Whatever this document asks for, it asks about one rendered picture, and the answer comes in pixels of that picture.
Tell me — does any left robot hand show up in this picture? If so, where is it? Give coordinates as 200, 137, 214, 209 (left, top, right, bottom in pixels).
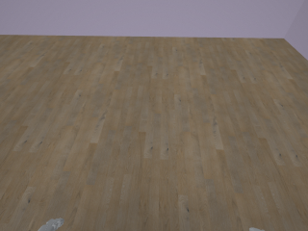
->
38, 218, 64, 231

